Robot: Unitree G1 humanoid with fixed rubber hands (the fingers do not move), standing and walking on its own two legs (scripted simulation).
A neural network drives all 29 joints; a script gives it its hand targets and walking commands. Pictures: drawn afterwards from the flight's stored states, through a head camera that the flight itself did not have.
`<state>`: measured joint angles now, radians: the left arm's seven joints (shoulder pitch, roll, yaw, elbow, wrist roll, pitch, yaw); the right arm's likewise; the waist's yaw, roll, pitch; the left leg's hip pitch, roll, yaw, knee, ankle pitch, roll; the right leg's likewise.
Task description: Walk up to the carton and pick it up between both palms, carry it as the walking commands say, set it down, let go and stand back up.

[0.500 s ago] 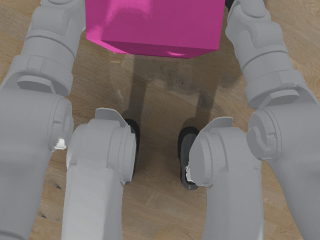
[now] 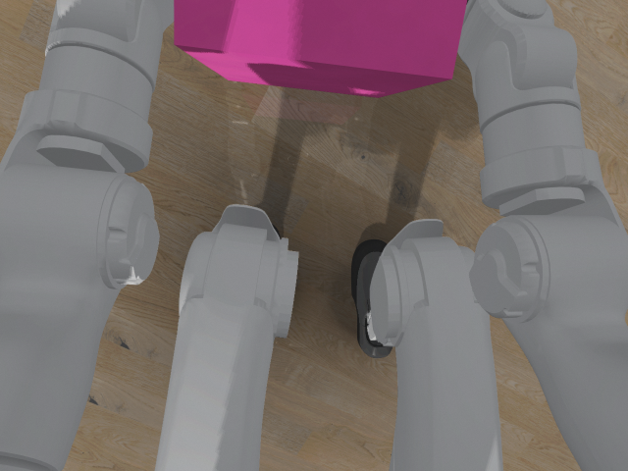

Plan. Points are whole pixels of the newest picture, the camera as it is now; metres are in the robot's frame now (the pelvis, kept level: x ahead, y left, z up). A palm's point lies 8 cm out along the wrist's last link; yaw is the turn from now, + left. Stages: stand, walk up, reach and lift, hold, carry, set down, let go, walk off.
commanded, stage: reach and lift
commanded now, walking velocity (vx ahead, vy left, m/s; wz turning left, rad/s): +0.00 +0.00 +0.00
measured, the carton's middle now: out of the picture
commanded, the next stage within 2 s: none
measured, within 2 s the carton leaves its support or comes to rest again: neither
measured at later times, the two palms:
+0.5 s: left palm out of the picture +0.54 +0.19 -0.10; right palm out of the picture +0.55 -0.11 -0.08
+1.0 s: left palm out of the picture +0.53 +0.18 -0.03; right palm out of the picture +0.53 -0.11 -0.01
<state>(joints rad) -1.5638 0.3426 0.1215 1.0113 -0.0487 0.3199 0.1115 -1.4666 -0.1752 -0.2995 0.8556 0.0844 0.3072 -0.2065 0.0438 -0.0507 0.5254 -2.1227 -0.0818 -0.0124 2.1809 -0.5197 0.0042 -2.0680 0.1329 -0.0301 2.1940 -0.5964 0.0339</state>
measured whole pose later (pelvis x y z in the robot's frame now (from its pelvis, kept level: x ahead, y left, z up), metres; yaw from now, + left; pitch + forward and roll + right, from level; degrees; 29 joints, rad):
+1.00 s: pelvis -0.02 +0.00 +0.09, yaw +0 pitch +25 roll -3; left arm -1.46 0.25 0.25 0.73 0.05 0.49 0.11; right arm -1.39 -0.09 -0.44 0.60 -0.05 0.46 -0.15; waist 0.03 -0.04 0.53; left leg -1.87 -0.12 -0.06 1.89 -0.45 -0.02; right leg -1.82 0.15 0.01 1.88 -0.50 0.05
